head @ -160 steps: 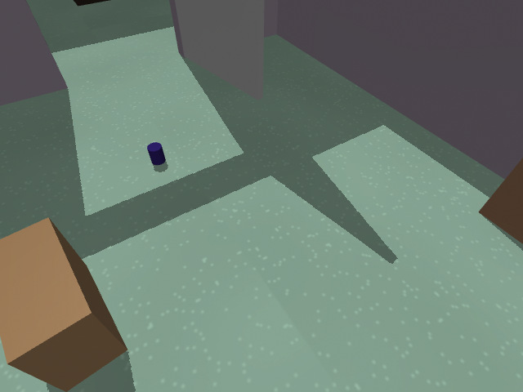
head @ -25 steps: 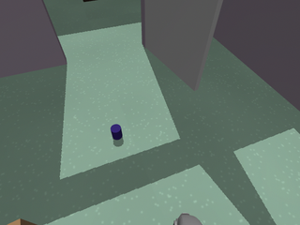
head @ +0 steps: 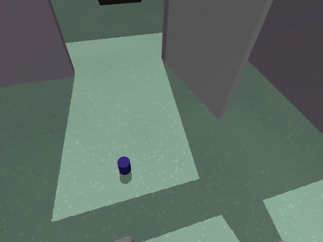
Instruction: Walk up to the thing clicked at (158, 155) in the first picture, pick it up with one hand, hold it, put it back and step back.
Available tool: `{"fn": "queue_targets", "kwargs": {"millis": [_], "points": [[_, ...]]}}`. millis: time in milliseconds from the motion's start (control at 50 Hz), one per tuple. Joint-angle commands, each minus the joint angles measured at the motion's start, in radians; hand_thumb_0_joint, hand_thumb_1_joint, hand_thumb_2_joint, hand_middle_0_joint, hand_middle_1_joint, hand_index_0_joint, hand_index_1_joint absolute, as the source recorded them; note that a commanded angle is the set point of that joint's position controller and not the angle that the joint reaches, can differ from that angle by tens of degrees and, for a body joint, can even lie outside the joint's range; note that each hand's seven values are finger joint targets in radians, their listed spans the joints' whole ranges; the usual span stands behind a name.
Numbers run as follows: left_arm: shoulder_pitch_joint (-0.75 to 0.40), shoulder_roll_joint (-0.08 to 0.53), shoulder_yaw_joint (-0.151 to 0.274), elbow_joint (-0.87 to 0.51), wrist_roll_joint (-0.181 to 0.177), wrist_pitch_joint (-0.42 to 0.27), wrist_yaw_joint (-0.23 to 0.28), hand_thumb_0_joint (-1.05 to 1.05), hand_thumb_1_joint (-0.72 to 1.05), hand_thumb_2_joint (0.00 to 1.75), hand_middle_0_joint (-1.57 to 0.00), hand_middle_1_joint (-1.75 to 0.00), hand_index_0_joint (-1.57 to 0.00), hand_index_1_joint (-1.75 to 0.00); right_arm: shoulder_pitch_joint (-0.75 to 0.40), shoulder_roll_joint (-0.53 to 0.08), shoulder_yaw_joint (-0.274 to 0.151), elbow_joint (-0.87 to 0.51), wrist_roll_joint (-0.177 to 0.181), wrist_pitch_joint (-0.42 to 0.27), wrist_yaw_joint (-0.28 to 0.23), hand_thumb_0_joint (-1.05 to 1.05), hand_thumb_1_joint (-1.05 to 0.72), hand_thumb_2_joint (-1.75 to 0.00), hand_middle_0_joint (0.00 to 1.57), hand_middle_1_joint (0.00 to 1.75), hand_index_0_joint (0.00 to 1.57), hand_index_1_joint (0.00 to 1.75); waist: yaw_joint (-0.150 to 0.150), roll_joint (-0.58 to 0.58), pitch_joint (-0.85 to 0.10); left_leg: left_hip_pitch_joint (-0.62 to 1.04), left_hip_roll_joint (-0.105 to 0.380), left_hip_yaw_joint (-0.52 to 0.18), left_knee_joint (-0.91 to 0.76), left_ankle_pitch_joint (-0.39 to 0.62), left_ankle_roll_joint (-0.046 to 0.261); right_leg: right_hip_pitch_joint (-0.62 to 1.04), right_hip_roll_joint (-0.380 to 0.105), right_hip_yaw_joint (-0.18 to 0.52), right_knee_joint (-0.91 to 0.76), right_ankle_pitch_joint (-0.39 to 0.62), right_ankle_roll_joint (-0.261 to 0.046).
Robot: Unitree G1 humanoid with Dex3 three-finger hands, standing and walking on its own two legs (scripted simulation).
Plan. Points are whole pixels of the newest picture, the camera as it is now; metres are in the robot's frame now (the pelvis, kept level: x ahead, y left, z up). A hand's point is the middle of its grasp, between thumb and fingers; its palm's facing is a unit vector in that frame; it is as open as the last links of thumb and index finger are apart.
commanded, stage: walk up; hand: left
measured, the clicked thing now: (124, 165) +0.67 +0.23 -0.70
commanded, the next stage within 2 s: none
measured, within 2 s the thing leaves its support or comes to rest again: neither
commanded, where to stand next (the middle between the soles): +0.27 -0.01 m, yaw +0 degrees
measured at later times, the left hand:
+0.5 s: hand (76, 210) +0.22 +0.24 -0.11, palm faces -0.04 -0.89 -0.44, open 7.4 cm
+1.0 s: hand (75, 206) +0.24 +0.26 -0.15, palm faces -0.02 -0.94 -0.35, open 7.4 cm
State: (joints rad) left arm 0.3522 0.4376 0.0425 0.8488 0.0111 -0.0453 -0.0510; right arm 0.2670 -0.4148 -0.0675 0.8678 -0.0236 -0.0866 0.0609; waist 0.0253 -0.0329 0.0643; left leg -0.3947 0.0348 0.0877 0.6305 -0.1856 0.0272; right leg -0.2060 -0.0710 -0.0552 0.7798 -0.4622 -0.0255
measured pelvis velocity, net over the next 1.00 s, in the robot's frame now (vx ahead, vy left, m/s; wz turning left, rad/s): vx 0.18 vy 0.00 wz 0.01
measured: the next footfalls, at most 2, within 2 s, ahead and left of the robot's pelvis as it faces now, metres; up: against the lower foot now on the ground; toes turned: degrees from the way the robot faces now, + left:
right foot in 0.36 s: +0.24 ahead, -0.16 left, +0.00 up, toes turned -2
left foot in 0.70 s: +0.28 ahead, +0.11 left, +0.00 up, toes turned +2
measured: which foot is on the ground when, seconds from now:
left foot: down 0.00-0.38, up 0.40-0.68, down 0.70-1.00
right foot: up 0.00-0.34, down 0.36-1.00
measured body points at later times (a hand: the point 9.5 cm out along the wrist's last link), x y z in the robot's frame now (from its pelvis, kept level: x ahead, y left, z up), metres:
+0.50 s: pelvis +0.15 -0.04 +0.01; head +0.18 -0.07 +0.45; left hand +0.22 +0.29 -0.08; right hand +0.20 -0.36 -0.13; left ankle +0.13 +0.10 -0.67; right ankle +0.21 -0.16 -0.72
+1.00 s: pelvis +0.18 +0.00 +0.01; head +0.19 +0.01 +0.46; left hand +0.25 +0.31 -0.13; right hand +0.30 -0.30 -0.11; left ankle +0.24 +0.11 -0.72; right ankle +0.20 -0.16 -0.72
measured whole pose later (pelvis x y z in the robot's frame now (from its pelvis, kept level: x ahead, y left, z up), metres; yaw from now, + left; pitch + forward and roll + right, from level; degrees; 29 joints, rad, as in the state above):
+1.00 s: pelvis +0.18 +0.00 +0.01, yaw +0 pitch -3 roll -1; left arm 0.15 0.39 -0.01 1.05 0.00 -0.01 0.00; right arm 0.07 -0.36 -0.01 1.02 0.00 0.00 0.02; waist 0.02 0.00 0.08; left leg -0.34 0.03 0.01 0.64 -0.25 0.01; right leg -0.25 -0.04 -0.02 0.60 -0.30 0.03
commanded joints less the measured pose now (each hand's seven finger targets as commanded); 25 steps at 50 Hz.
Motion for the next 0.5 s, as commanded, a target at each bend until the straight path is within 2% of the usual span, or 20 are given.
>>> {"fn": "queue_targets", "kwargs": {"millis": [0,40,60,80,120,140,160,180,220,260,280,300,320,340,360,380,400,440,480], "points": [[-0.017,0.235,0.053,-0.08,-0.009,-0.024,0.033,0.0,0.9,0.9,-0.2,-0.3,-0.2,-0.3,0.144,-0.327,-0.093,-0.067,0.03,-0.017,-0.035,0.0,-0.9,-0.9,0.2,0.3,0.2,0.3,-0.08,0.114,-0.036,0.378,0.381,-0.621,-0.37,-0.282,0.245,-0.514,0.019,0.146,0.425,-0.023,-0.033],[0.006,0.211,0.056,-0.044,-0.014,-0.023,0.028,0.0,0.9,0.9,-0.2,-0.3,-0.2,-0.3,0.097,-0.261,-0.066,-0.08,0.026,-0.021,-0.042,0.0,-0.9,-0.9,0.2,0.3,0.2,0.3,-0.048,0.118,0.001,0.287,0.289,-0.402,-0.353,-0.093,0.187,-0.447,-0.021,0.155,0.341,0.068,-0.029],[0.043,0.202,0.055,-0.026,-0.015,-0.021,0.022,0.0,0.9,0.9,-0.2,-0.3,-0.2,-0.3,0.085,-0.258,-0.058,-0.078,0.03,-0.023,-0.042,0.0,-0.9,-0.9,0.2,0.3,0.2,0.3,-0.028,0.167,-0.005,0.247,0.276,-0.32,-0.35,-0.027,0.18,-0.403,-0.036,0.125,0.298,0.089,-0.019],[0.055,0.194,0.056,-0.018,-0.01,-0.018,0.014,0.0,0.9,0.9,-0.2,-0.3,-0.2,-0.3,0.068,-0.254,-0.059,-0.083,0.024,-0.024,-0.04,0.0,-0.9,-0.9,0.2,0.3,0.2,0.3,-0.026,0.181,-0.015,0.216,0.249,-0.263,-0.348,0.005,0.177,-0.359,-0.035,0.106,0.257,0.117,-0.006],[0.018,0.182,0.058,-0.029,-0.004,-0.014,0.001,0.0,0.9,0.9,-0.2,-0.3,-0.2,-0.3,0.064,-0.255,-0.058,-0.095,0.015,-0.022,-0.039,0.0,-0.9,-0.9,0.2,0.3,0.2,0.3,-0.039,0.202,0.007,0.172,0.228,-0.211,-0.37,-0.055,0.191,-0.327,-0.041,0.073,0.16,0.135,0.017],[-0.008,0.171,0.058,-0.037,-0.002,-0.013,-0.005,0.0,0.9,0.9,-0.2,-0.3,-0.2,-0.3,0.065,-0.269,-0.062,-0.099,0.014,-0.021,-0.036,0.0,-0.9,-0.9,0.2,0.3,0.2,0.3,-0.044,0.218,0.02,0.161,0.244,-0.219,-0.383,-0.097,0.21,-0.325,-0.046,0.055,0.112,0.136,0.019],[-0.021,0.176,0.062,-0.04,0.001,-0.013,-0.009,0.0,0.9,0.9,-0.2,-0.3,-0.2,-0.3,0.068,-0.276,-0.063,-0.103,0.015,-0.021,-0.033,0.0,-0.9,-0.9,0.2,0.3,0.2,0.3,-0.046,0.207,0.024,0.138,0.242,-0.219,-0.393,-0.161,0.213,-0.304,-0.047,0.05,0.084,0.155,0.022],[-0.024,0.177,0.064,-0.04,0.001,-0.013,-0.013,0.0,0.9,0.9,-0.2,-0.3,-0.2,-0.3,0.049,-0.284,-0.065,-0.111,0.016,-0.02,-0.031,0.0,-0.9,-0.9,0.2,0.3,0.2,0.3,-0.038,0.214,0.03,0.116,0.241,-0.212,-0.399,-0.23,0.208,-0.282,-0.049,0.044,0.038,0.187,0.017],[-0.05,0.176,0.068,-0.042,-0.001,-0.023,-0.015,0.0,0.9,0.9,-0.2,-0.3,-0.2,-0.3,0.049,-0.281,-0.064,-0.114,0.014,-0.014,-0.027,0.0,-0.9,-0.9,0.2,0.3,0.2,0.3,-0.047,0.205,0.015,0.113,0.215,-0.192,-0.37,-0.247,0.19,-0.23,-0.023,0.02,-0.07,0.213,0.016],[-0.037,0.176,0.073,-0.027,0.0,-0.03,-0.01,0.0,0.9,0.9,-0.2,-0.3,-0.2,-0.3,0.032,-0.283,-0.064,-0.122,0.015,-0.003,-0.022,0.0,-0.9,-0.9,0.2,0.3,0.2,0.3,-0.032,0.197,0.009,0.071,0.212,-0.184,-0.325,-0.257,0.179,-0.143,0.002,-0.003,-0.111,0.23,0.013],[-0.008,0.171,0.073,-0.013,0.002,-0.035,-0.005,0.0,0.9,0.9,-0.2,-0.3,-0.2,-0.3,0.011,-0.282,-0.063,-0.127,0.017,0.004,-0.02,0.0,-0.9,-0.9,0.2,0.3,0.2,0.3,-0.008,0.17,0.003,0.031,0.206,-0.165,-0.268,-0.251,0.168,-0.069,0.02,-0.024,-0.159,0.262,0.01],[0.037,0.176,0.076,0.008,0.004,-0.041,0.003,0.0,0.9,0.9,-0.2,-0.3,-0.2,-0.3,-0.003,-0.254,-0.053,-0.132,0.018,0.013,-0.021,0.0,-0.9,-0.9,0.2,0.3,0.2,0.3,0.019,0.114,-0.015,-0.001,0.176,-0.134,-0.174,-0.221,0.143,0.018,0.051,-0.038,-0.196,0.279,0.01],[0.103,0.196,0.088,0.026,0.005,-0.052,0.017,0.0,0.9,0.9,-0.2,-0.3,-0.2,-0.3,0.035,-0.2,-0.032,-0.13,0.015,0.019,-0.024,0.0,-0.9,-0.9,0.2,0.3,0.2,0.3,0.047,0.015,-0.064,-0.035,0.132,-0.092,0.001,-0.161,0.112,0.148,0.048,0.007,-0.251,0.227,0.0],[0.11,0.257,0.095,0.023,0.015,-0.062,0.039,0.0,0.9,0.9,-0.2,-0.3,-0.2,-0.3,0.061,-0.104,0.002,-0.129,0.025,0.023,-0.033,0.0,-0.9,-0.9,0.2,0.3,0.2,0.3,0.052,-0.223,-0.068,-0.121,0.028,0.007,0.278,-0.17,0.049,0.165,-0.137,0.279,-0.418,0.216,-0.047],[0.088,0.321,0.098,-0.013,0.006,-0.066,0.047,0.0,0.9,0.9,-0.2,-0.3,-0.2,-0.3,0.084,-0.103,0.006,-0.132,0.023,0.036,-0.042,0.0,-0.9,-0.9,0.2,0.3,0.2,0.3,0.031,-0.243,-0.049,-0.244,-0.055,-0.042,0.403,-0.358,0.001,0.151,-0.339,0.619,-0.527,0.22,-0.158],[0.055,0.33,0.094,-0.023,-0.007,-0.057,0.047,0.0,0.9,0.9,-0.2,-0.3,-0.2,-0.3,0.064,-0.198,-0.026,-0.109,0.018,0.047,-0.056,0.0,-0.9,-0.9,0.2,0.3,0.2,0.3,0.027,-0.138,-0.027,-0.217,-0.005,-0.129,0.474,-0.39,0.002,0.088,-0.367,0.627,-0.484,0.277,-0.236],[0.035,0.301,0.089,-0.026,-0.014,-0.054,0.052,0.0,0.9,0.9,-0.2,-0.3,-0.2,-0.3,0.066,-0.214,-0.03,-0.089,0.027,0.053,-0.058,0.0,-0.9,-0.9,0.2,0.3,0.2,0.3,0.018,-0.085,-0.024,-0.213,0.008,-0.172,0.497,-0.354,0.002,0.085,-0.322,0.524,-0.453,0.363,-0.234],[-0.021,0.259,0.072,-0.036,-0.013,-0.051,0.064,0.0,0.9,0.9,-0.2,-0.3,-0.2,-0.3,0.09,-0.199,-0.029,-0.054,0.034,0.057,-0.059,0.0,-0.9,-0.9,0.2,0.3,0.2,0.3,-0.009,-0.122,-0.044,-0.18,0.028,-0.173,0.449,-0.283,0.001,0.074,-0.235,0.339,-0.412,0.447,-0.18],[-0.037,0.242,0.062,-0.039,-0.005,-0.05,0.068,0.0,0.9,0.9,-0.2,-0.3,-0.2,-0.3,0.09,-0.188,-0.029,-0.033,0.025,0.063,-0.052,0.0,-0.9,-0.9,0.2,0.3,0.2,0.3,-0.013,-0.14,-0.076,-0.116,0.019,-0.148,0.39,-0.25,-0.01,0.044,-0.201,0.23,-0.363,0.616,-0.179]]}}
